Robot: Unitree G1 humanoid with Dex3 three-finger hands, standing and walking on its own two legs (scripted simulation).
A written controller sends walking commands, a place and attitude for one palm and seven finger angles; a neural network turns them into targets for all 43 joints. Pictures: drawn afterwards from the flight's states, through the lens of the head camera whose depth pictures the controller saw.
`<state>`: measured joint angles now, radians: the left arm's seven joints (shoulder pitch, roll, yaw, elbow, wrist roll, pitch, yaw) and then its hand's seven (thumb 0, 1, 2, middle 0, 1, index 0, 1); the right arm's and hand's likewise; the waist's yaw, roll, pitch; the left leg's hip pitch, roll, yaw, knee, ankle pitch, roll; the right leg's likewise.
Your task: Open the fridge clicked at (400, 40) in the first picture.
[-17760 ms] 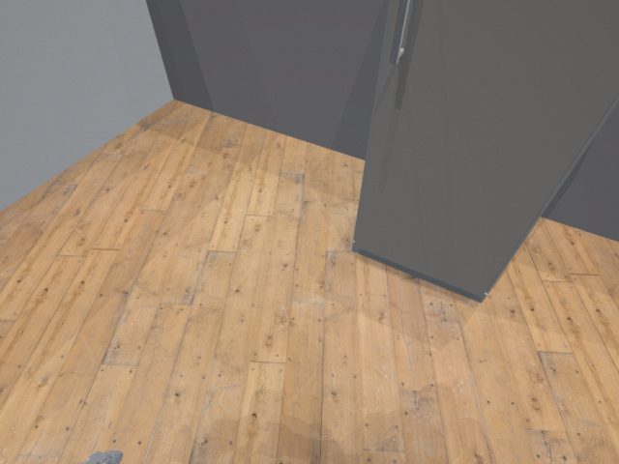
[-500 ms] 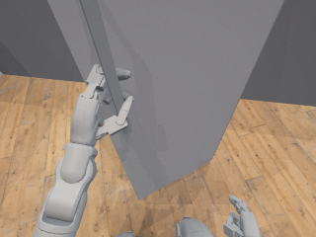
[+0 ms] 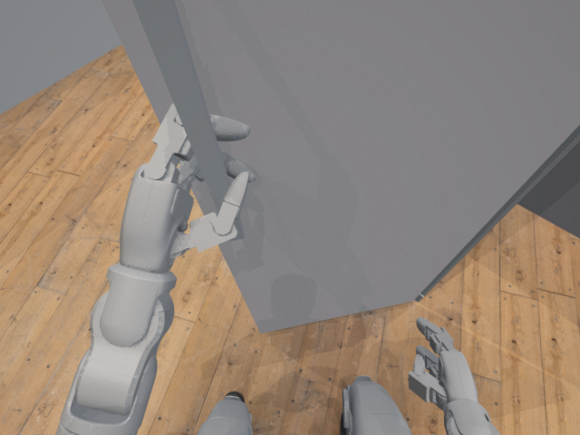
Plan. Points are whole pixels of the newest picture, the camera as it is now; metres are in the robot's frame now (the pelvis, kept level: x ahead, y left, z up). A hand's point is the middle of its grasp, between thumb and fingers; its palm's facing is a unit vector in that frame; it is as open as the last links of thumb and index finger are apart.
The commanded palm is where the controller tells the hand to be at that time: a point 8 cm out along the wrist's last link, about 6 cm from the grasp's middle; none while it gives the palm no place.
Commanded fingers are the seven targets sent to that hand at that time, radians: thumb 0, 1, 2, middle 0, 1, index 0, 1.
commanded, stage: walk backward, drawing the door open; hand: left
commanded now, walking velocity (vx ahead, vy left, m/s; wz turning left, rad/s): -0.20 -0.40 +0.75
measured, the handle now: (200, 118) +0.35 +0.09 +0.26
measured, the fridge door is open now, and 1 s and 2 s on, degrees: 52 77 72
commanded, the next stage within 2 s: stop walking and hold the door back in 0.54 s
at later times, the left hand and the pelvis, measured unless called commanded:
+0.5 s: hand (305, 325) +0.20 +0.00 +0.19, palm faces +0.50 -0.83 -0.25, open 6.4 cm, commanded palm +0.14 +0.03 +0.19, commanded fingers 0.00 0.90 0.90 -0.45 -1.40 -0.45 -1.40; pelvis -0.02 -0.26 +0.01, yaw +25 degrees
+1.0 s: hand (379, 389) +0.16 -0.05 +0.20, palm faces +0.79 -0.56 -0.22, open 5.6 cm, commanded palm +0.11 +0.00 +0.18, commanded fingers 0.00 0.90 0.90 -0.45 -1.40 -0.45 -1.40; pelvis -0.02 -0.46 +0.01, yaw +40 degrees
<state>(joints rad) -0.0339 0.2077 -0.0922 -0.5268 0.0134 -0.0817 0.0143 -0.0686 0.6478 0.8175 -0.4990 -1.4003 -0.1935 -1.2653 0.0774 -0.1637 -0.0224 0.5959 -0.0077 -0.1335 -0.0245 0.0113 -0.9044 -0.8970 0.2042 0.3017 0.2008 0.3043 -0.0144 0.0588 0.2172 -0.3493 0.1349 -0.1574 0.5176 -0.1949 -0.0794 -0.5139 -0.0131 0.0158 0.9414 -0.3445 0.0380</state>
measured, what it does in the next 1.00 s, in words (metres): steps to the right, turning left: right foot, then left foot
